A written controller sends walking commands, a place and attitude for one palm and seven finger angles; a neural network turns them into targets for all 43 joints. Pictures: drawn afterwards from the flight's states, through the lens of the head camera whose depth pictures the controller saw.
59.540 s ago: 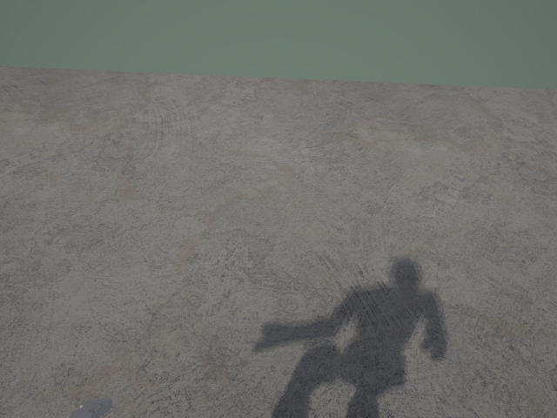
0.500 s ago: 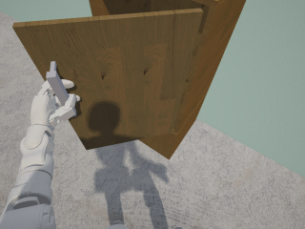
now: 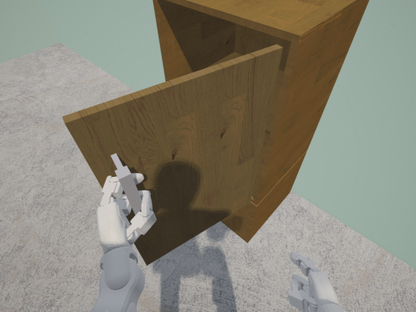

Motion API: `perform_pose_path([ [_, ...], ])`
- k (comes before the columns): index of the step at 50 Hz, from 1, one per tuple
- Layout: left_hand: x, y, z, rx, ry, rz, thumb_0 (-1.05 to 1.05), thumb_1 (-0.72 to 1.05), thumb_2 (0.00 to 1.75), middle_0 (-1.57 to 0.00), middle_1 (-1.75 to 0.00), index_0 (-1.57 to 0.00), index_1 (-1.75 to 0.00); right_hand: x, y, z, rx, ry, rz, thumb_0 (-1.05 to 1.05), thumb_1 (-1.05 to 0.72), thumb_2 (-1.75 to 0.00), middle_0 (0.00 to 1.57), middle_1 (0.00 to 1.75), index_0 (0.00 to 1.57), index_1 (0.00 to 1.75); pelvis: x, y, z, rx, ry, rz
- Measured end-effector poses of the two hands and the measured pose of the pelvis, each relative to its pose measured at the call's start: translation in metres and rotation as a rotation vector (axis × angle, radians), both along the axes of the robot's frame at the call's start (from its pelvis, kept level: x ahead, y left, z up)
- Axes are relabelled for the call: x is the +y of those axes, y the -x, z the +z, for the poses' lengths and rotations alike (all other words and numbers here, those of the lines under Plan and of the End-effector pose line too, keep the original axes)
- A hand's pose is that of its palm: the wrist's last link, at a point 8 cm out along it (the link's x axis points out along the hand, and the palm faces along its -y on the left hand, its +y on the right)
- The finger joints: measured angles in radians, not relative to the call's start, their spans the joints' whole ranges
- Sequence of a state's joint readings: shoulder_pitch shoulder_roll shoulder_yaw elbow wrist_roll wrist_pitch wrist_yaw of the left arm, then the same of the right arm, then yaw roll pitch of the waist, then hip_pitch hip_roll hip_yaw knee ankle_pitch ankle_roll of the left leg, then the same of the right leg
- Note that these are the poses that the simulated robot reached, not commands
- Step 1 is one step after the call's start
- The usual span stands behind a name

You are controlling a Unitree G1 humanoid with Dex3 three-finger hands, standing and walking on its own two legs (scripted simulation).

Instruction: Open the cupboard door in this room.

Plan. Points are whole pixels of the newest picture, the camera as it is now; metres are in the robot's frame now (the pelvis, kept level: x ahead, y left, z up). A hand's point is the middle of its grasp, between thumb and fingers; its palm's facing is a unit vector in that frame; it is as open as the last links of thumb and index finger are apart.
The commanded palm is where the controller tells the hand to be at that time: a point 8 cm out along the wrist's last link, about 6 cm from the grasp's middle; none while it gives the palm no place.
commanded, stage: pull the door open along its arc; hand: left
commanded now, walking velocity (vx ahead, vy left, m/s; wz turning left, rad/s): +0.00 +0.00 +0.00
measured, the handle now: (130, 190) +0.32 +0.17 +0.08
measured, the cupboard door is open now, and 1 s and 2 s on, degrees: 75 78 82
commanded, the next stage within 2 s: open thumb and fingers to let go in 0.10 s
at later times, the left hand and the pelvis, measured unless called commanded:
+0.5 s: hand (156, 219) +0.27 +0.11 +0.08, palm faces +0.40 -0.92 +0.02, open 8.0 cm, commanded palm +0.22 +0.15 +0.07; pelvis +0.00 -0.02 +0.00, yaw +2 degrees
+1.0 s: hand (155, 217) +0.27 +0.11 +0.07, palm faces +0.35 -0.94 +0.01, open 14.6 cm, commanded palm +0.22 +0.14 +0.07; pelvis -0.01 +0.03 +0.00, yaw +1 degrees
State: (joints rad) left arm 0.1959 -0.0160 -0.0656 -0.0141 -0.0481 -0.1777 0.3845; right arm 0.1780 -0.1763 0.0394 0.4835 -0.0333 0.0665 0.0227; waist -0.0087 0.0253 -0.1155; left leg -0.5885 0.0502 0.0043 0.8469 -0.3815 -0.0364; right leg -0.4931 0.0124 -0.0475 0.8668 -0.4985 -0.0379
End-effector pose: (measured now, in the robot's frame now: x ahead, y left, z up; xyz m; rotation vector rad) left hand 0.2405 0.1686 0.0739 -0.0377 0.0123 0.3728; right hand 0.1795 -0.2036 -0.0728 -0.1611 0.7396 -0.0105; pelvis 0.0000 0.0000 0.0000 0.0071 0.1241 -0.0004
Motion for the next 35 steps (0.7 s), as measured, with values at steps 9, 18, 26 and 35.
perform_pose_path([
  [9, -0.024, 0.017, 0.002, 0.027, -0.033, 0.067, 0.01, 0.69, 0.79, -0.33, -1.29, -0.34, -1.32, -0.034, 0.027, -0.017, 0.088, 0.027, -0.031, 0.01, -0.9, -0.9, 0.2, 0.3, 0.21, 0.3, -0.017, -0.003, 0.002, -0.017, -0.013, 0.019],
  [18, -0.027, 0.018, -0.001, -0.004, -0.064, 0.059, 0.01, 0.64, 0.78, -0.34, -1.32, -0.35, -1.32, -0.052, 0.034, -0.029, 0.127, 0.071, -0.039, 0.01, -0.91, -0.9, 0.2, 0.3, 0.2, 0.3, -0.022, 0.002, -0.001, -0.007, -0.023, 0.029],
  [26, -0.02, 0.016, 0.0, -0.008, -0.019, 0.039, 0.01, 0.31, 0.65, -0.35, -1.29, -0.36, -1.28, -0.038, 0.021, -0.02, 0.076, 0.051, -0.035, 0.01, -0.91, -0.9, 0.2, 0.3, 0.2, 0.3, -0.016, 0.0, 0.002, -0.011, -0.019, 0.025],
  [35, -0.017, 0.015, -0.001, -0.018, -0.016, 0.016, 0.01, -0.22, 0.42, -0.33, -1.23, -0.34, -1.22, -0.012, 0.007, -0.01, 0.031, 0.044, -0.001, 0.01, -0.91, -0.9, 0.2, 0.3, 0.2, 0.3, 0.0, 0.002, 0.001, -0.011, -0.006, 0.023],
])
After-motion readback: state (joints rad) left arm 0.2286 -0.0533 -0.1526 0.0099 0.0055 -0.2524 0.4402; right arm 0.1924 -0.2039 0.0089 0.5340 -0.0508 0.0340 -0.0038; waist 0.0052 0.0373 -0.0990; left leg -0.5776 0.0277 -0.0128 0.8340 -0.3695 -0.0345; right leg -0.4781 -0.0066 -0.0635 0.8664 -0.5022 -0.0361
